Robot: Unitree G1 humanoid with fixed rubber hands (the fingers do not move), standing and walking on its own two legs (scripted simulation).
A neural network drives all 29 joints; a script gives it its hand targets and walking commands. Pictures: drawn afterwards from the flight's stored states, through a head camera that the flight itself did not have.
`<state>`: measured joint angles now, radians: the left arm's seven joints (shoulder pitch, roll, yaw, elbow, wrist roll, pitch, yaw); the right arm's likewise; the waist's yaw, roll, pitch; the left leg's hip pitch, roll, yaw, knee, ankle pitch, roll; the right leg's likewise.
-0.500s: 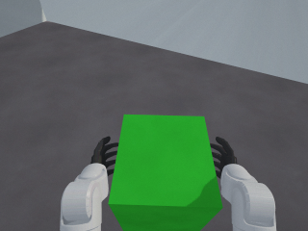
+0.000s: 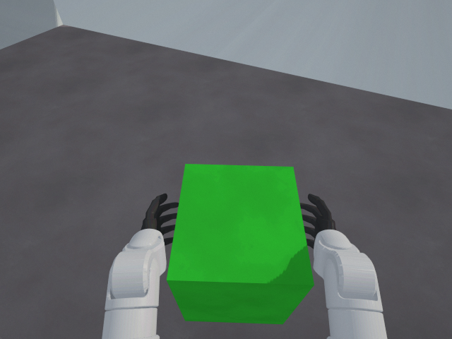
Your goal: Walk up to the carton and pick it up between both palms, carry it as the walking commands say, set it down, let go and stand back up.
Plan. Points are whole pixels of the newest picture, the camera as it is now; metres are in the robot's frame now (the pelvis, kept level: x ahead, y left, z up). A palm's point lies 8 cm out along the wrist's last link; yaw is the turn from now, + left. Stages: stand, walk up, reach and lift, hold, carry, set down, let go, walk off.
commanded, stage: carry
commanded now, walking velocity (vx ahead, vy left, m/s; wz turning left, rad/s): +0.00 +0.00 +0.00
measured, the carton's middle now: (236, 247) +0.29 +0.00 -0.02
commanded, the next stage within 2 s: hold in 1.58 s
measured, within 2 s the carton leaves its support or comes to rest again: neither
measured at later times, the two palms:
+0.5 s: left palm (171, 237) +0.27 +0.11 +0.06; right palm (343, 238) +0.27 -0.18 +0.06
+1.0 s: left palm (177, 235) +0.28 +0.10 +0.06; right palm (348, 235) +0.28 -0.19 +0.06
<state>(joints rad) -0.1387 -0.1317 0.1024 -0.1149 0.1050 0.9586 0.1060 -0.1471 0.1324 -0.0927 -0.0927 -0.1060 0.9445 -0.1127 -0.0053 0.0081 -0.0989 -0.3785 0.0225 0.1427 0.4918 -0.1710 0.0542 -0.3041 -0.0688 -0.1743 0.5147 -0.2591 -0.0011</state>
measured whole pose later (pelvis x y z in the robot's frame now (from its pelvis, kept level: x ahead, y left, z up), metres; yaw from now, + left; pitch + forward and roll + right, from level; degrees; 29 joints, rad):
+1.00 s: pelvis +0.01 -0.04 +0.00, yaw +0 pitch +3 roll +0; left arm -0.08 -0.13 0.08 -0.18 0.10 0.94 0.10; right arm -0.10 0.13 -0.06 -0.16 -0.11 0.94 -0.11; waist -0.01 0.01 -0.09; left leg -0.37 0.08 0.11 0.51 -0.19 -0.01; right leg -0.28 -0.01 -0.20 0.52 -0.29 -0.06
